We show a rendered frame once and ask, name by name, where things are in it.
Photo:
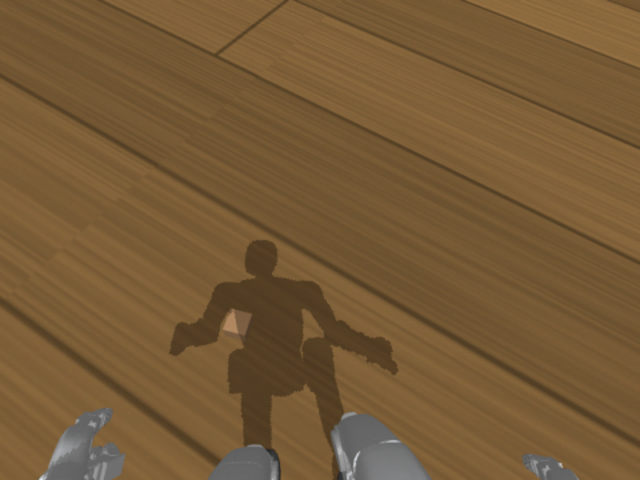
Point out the left robot hand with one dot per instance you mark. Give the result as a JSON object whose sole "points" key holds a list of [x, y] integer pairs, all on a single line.
{"points": [[75, 445]]}

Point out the right robot hand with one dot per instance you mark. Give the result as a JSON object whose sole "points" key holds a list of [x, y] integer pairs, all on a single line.
{"points": [[547, 468]]}

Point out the cube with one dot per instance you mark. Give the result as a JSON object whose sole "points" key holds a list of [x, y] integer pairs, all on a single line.
{"points": [[238, 324]]}

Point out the left robot arm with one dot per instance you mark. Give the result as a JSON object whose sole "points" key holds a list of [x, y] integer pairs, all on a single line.
{"points": [[67, 471]]}

